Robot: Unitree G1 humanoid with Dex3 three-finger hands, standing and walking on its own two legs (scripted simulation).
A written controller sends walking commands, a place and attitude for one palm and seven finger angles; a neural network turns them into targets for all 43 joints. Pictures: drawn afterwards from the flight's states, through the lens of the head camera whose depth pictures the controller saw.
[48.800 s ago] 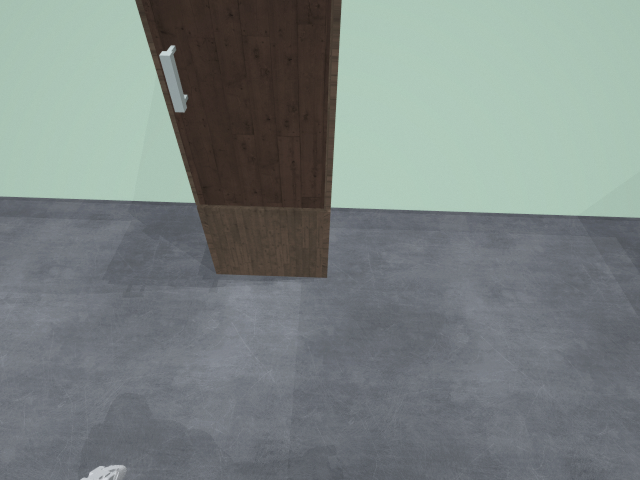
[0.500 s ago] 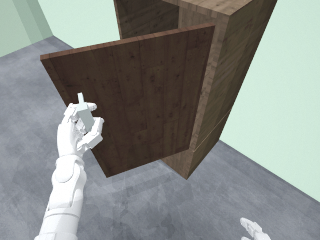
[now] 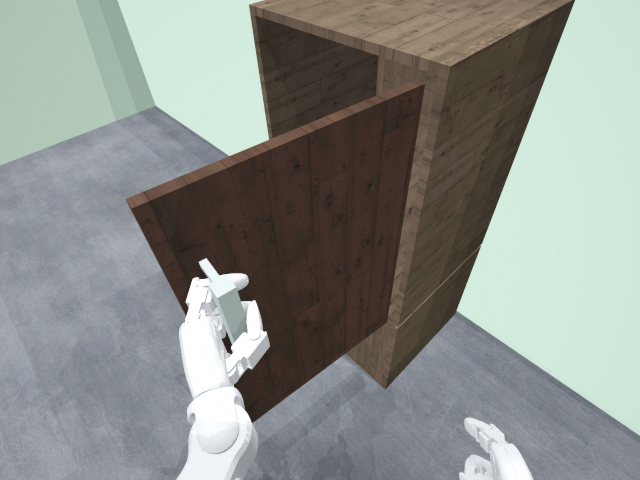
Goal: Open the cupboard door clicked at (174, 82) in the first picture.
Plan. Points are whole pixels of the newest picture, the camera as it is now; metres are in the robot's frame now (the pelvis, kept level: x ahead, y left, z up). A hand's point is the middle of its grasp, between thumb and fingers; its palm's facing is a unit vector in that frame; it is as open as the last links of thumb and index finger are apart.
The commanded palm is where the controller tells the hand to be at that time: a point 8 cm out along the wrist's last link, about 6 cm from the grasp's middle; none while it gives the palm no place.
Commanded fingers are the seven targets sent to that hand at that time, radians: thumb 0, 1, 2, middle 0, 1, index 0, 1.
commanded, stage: open thumb and fingers to let go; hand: left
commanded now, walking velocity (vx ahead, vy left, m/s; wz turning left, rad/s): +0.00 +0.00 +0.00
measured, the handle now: (226, 308) +0.31 +0.14 +0.08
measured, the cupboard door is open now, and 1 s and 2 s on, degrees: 83 83 86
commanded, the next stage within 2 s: slide the hand sideways off the handle in 0.92 s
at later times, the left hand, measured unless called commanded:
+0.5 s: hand (259, 335) +0.27 +0.09 +0.09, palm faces +0.38 -0.92 +0.00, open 10.0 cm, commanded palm +0.22 +0.13 +0.08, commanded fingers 0.00 -0.50 0.30 -0.30 -1.20 -0.30 -1.20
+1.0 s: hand (252, 329) +0.27 +0.10 +0.08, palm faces +0.35 -0.94 +0.00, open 14.3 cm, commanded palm +0.23 +0.13 +0.08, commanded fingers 0.00 -0.50 0.30 -0.15 -0.30 -0.15 -0.30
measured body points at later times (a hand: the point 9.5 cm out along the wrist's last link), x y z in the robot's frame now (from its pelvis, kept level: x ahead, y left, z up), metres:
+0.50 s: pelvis -0.01 +0.00 +0.00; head -0.02 -0.02 +0.45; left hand +0.24 +0.13 +0.09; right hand +0.17 -0.21 -0.10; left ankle +0.01 +0.15 -0.71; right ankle -0.04 -0.09 -0.71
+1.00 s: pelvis -0.02 +0.02 -0.01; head -0.01 +0.01 +0.44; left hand +0.25 +0.15 +0.09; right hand +0.17 -0.18 -0.10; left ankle +0.01 +0.15 -0.71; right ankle -0.04 -0.09 -0.71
